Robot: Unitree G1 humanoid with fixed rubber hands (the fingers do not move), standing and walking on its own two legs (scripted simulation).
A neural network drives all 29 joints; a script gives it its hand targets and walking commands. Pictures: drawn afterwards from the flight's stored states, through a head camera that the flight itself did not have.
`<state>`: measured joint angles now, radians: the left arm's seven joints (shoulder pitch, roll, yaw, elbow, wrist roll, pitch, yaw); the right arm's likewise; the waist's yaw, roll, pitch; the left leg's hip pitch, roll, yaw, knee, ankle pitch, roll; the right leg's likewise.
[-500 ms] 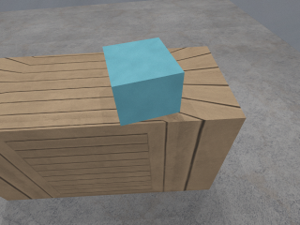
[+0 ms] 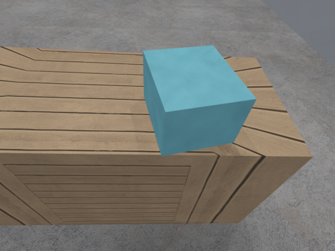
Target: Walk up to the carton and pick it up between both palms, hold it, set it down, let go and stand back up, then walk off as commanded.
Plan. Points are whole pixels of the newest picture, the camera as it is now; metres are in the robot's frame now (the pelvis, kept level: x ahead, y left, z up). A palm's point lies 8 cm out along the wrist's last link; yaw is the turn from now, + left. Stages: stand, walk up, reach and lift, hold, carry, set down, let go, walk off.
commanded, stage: walk up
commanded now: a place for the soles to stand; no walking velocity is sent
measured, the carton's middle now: (189, 97) +0.57 -0.06 +0.04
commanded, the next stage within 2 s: none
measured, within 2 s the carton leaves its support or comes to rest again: neither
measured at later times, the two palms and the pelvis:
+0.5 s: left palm out of the picture +0.04 +0.41 -0.13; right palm out of the picture +0.06 -0.24 -0.07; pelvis -0.02 +0.09 -0.02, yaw +3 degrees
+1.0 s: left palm out of the picture -0.07 +0.33 -0.12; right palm out of the picture +0.00 -0.35 -0.07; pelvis -0.10 +0.00 -0.02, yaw +1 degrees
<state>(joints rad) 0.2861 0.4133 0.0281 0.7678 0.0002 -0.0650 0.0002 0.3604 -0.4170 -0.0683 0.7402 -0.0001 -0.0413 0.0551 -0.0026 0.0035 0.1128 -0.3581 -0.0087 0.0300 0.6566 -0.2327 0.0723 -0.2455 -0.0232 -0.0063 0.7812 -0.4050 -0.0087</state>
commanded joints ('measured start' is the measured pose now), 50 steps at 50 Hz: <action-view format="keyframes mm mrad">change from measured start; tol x32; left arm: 1 111 188 59 7 2 44 -6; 14 506 294 164 86 26 82 47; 19 -413 267 99 -154 59 81 39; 24 77 177 92 -130 62 142 -12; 47 483 230 180 102 48 103 -68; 50 129 312 153 -76 63 68 -33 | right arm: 1 121 -214 -80 -12 10 -51 -56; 14 -296 -140 -78 -136 29 31 -108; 18 289 -224 -87 60 5 14 -102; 50 -44 -134 -31 3 -39 -3 -105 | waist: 1 -9 86 -52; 13 272 112 -30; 14 339 -361 -55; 19 -226 -390 86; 23 -27 173 34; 42 92 276 -41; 50 22 -207 274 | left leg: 1 241 235 -382 -405 301 -230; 10 152 55 -2 -410 700 -397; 13 102 -83 99 179 961 -527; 14 -16 -170 81 796 444 -464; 16 145 12 -329 673 -414 -50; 23 266 221 -521 -329 124 -151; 44 -156 307 -303 -334 -531 107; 50 -515 -51 -165 759 -227 -30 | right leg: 1 -213 18 146 297 97 -30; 9 126 137 -62 18 30 2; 14 285 -223 182 -694 336 -282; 19 -737 -278 337 -336 117 -217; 24 -352 90 261 427 -129 -23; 36 -381 69 213 555 86 16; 46 288 -44 4 -173 -131 -45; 50 -361 -241 767 -634 -778 -132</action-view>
